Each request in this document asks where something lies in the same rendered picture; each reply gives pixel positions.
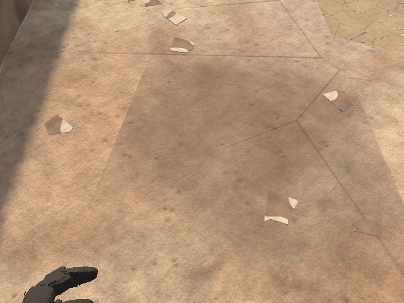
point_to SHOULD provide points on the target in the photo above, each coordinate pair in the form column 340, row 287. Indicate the robot left hand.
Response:
column 59, row 281

